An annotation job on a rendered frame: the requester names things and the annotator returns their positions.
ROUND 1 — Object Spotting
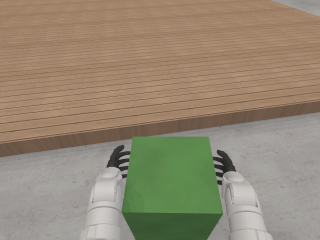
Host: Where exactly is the robot right forearm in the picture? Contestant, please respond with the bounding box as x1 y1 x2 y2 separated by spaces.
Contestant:
221 171 273 240

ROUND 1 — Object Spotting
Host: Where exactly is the robot left hand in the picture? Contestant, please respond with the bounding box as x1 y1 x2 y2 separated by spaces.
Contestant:
106 145 131 178

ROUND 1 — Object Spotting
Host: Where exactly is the robot right hand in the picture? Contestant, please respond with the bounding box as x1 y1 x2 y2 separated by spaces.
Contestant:
213 150 236 186

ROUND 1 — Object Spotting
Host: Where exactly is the robot left forearm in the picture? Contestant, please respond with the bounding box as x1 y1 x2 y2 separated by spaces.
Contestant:
79 167 123 240

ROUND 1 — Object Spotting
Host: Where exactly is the carton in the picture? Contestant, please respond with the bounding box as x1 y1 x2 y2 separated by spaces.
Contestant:
121 136 223 240

